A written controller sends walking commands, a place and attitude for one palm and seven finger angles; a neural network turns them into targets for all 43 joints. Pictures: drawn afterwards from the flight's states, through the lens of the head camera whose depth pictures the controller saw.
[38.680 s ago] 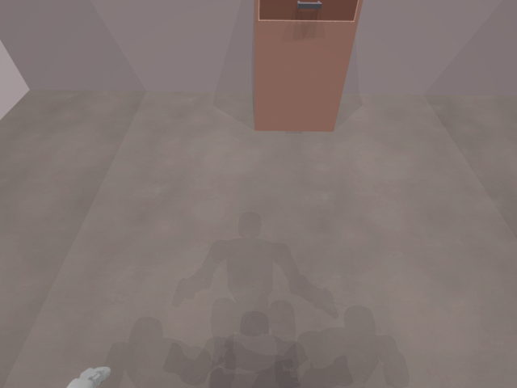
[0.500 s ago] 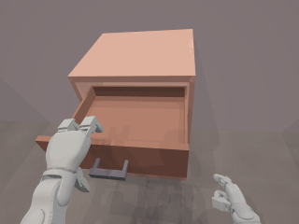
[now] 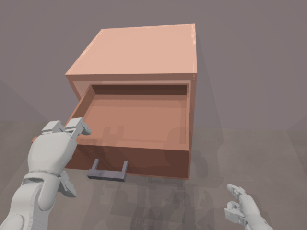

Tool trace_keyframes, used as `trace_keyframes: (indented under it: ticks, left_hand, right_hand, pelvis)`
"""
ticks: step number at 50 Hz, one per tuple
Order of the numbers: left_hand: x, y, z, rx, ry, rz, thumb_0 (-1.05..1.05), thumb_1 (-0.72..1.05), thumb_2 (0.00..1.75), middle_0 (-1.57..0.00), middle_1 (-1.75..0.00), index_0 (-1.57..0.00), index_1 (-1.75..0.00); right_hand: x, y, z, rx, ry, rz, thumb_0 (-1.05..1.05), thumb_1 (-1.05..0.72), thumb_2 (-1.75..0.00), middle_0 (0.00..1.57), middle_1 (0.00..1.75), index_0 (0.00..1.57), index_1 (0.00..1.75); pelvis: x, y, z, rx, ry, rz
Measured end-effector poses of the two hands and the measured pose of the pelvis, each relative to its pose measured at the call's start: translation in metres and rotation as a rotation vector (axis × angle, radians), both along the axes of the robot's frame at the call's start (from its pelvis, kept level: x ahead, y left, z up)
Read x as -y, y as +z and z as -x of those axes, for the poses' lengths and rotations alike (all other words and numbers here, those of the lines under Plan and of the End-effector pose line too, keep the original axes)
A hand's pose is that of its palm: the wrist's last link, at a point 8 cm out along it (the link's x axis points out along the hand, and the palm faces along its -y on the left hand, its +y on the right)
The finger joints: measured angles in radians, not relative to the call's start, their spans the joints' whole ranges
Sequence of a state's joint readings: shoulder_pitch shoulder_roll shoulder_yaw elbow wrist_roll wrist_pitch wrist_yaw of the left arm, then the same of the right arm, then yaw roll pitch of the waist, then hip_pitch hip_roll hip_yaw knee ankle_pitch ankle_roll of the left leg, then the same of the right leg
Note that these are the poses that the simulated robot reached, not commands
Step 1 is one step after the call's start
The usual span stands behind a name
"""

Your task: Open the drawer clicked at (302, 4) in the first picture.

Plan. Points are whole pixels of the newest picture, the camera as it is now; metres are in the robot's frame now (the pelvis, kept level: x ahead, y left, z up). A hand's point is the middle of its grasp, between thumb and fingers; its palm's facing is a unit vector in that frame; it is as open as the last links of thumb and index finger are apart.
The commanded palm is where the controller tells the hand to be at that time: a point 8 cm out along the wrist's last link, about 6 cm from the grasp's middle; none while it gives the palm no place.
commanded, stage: draw the hand back to the body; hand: left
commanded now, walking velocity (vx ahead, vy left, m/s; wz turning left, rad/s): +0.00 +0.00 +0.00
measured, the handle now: (109, 169) +0.28 +0.19 -0.02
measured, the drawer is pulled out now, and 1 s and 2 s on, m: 0.30 0.30 0.30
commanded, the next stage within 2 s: step back with the hand held close in 1.36 s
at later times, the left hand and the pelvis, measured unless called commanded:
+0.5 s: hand (65, 163) +0.21 +0.23 +0.13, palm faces +0.28 -0.80 -0.53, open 13.7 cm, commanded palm +0.17 +0.26 +0.18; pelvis +0.01 +0.02 +0.00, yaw +1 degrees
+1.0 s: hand (50, 156) +0.21 +0.25 +0.15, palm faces +0.38 -0.83 -0.41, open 10.0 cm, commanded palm +0.15 +0.30 +0.18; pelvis +0.03 +0.02 +0.00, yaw +2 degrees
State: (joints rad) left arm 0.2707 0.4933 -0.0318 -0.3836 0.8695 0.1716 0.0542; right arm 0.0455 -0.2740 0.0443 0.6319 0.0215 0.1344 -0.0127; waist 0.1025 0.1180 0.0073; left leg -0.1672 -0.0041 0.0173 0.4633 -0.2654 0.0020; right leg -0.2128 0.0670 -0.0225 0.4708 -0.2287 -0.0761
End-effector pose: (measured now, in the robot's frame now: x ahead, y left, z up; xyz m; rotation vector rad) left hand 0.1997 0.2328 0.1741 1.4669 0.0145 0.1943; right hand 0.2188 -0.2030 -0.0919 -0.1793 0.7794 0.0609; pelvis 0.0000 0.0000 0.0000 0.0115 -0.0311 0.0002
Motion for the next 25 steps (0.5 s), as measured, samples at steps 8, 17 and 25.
trace_keyframes:
  ticks: [8, 17, 25]
  left_hand:
    - [-0.008, -0.007, 0.005, -0.047, 0.008, 0.015, 0.0, -0.49, 0.3, -0.32, -1.2, -0.32, -1.21]
    - [-0.019, 0.003, 0.018, 0.006, -0.002, -0.004, 0.0, -0.49, 0.3, -0.32, -1.2, -0.32, -1.21]
    - [-0.032, -0.017, 0.026, 0.193, 0.011, 0.876, -0.01, -0.45, 0.32, -0.31, -1.17, -0.31, -1.18]
  right_hand:
    - [-0.004, 0.003, -0.007, 0.019, -0.003, 0.014, 0.01, -0.91, -0.9, 0.2, 0.3, 0.2, 0.3]
    - [-0.018, 0.011, -0.018, 0.049, 0.012, 0.006, 0.01, -0.91, -0.9, 0.2, 0.3, 0.2, 0.3]
    - [-0.034, 0.026, -0.013, 0.164, 0.0, 0.016, 0.01, -0.91, -0.9, 0.2, 0.3, 0.2, 0.3]
  pelvis:
    - [-0.004, 0.0, -0.002, -0.011, 0.007, 0.002]
    - [-0.013, -0.001, -0.007, -0.021, 0.004, 0.008]
    - [-0.016, -0.001, -0.013, 0.016, 0.025, 0.012]
